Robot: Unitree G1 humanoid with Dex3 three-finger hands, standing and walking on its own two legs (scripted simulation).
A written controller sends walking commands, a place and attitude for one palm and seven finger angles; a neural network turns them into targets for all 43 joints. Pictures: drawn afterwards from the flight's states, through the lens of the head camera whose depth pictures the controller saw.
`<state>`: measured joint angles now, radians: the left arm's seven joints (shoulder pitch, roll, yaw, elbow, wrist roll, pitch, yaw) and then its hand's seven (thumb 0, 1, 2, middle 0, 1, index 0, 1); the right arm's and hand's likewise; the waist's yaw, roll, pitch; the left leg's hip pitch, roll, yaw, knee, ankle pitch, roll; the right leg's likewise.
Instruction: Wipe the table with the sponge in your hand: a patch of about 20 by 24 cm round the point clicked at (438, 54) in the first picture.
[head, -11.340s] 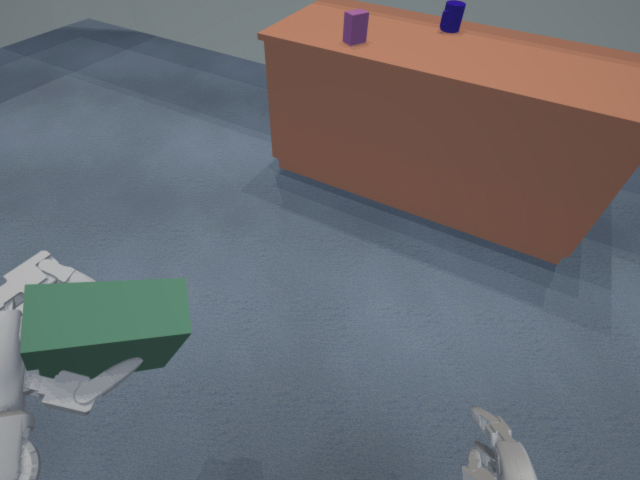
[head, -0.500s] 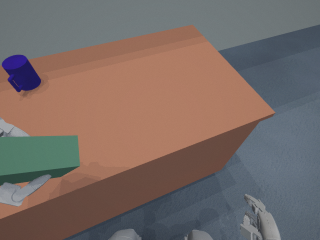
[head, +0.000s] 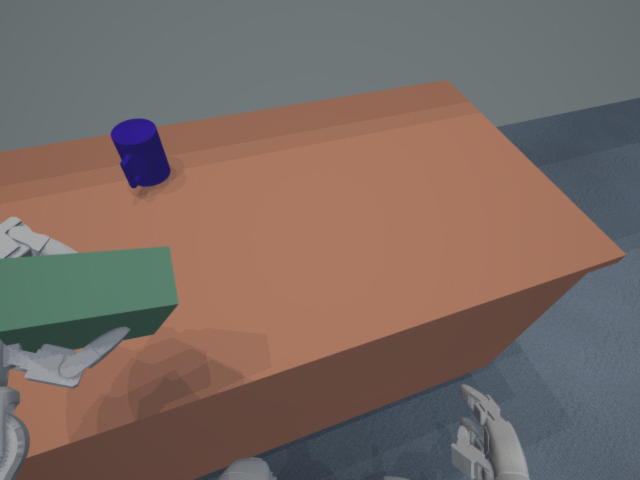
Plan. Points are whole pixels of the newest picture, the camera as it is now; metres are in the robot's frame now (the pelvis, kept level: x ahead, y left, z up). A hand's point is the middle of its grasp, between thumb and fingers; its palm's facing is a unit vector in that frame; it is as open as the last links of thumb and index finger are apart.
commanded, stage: come to a stop and stand still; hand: left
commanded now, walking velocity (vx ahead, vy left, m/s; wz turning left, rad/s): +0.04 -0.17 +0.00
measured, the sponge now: (115, 301) +0.24 +0.22 +0.14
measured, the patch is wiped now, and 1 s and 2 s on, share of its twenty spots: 0.00 0.00 0.00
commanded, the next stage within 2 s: look again from close up in 1.14 s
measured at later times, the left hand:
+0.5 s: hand out of the picture +0.24 +0.28 +0.22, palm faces +0.51 -0.75 -0.41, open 9.5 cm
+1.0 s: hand (44, 279) +0.23 +0.26 +0.19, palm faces +0.33 -0.84 -0.44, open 9.5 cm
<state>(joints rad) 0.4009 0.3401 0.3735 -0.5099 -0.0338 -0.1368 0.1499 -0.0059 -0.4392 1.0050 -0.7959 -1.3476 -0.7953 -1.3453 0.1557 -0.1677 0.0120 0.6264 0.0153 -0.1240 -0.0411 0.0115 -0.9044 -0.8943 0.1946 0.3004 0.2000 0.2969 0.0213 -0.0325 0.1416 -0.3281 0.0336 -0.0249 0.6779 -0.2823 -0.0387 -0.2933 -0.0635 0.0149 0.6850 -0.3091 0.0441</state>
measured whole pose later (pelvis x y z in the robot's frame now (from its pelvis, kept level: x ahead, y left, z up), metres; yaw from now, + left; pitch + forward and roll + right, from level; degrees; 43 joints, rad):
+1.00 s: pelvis +0.01 +0.02 +0.02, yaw -2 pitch -1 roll -1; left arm 0.41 0.38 0.39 -0.47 -0.01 -0.27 0.06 -0.01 -0.44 1.01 -0.80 -1.34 -0.80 -1.34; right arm 0.19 -0.17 0.02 0.62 0.00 -0.19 -0.01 0.01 -0.90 -0.89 0.20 0.30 0.20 0.30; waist 0.04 -0.03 0.09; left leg -0.26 0.04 0.01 0.49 -0.20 -0.01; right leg -0.21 -0.04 0.07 0.42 -0.19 0.07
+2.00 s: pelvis +0.01 -0.01 +0.01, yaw +1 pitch -2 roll +0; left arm 0.44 0.46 0.29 -0.40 0.12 -0.02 -0.05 -0.01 -0.44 1.01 -0.80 -1.35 -0.80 -1.34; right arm 0.15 -0.25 0.01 0.57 -0.02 -0.17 -0.03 0.01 -0.90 -0.89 0.20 0.30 0.20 0.30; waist 0.06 0.02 0.05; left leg -0.32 0.04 -0.04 0.59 -0.25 -0.05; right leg -0.28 -0.04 0.03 0.62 -0.31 0.04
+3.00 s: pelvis +0.03 +0.00 +0.01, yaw +1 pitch -2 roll +0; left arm 0.31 0.56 0.15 -0.37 0.62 0.23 0.09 0.00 -0.44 1.02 -0.80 -1.35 -0.80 -1.35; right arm 0.09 -0.22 0.03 0.60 0.02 -0.02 -0.10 0.01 -0.90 -0.89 0.20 0.30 0.20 0.30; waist 0.10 0.09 -0.02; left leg -0.28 0.05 -0.04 0.57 -0.26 -0.05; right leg -0.23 -0.03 0.02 0.56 -0.30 0.04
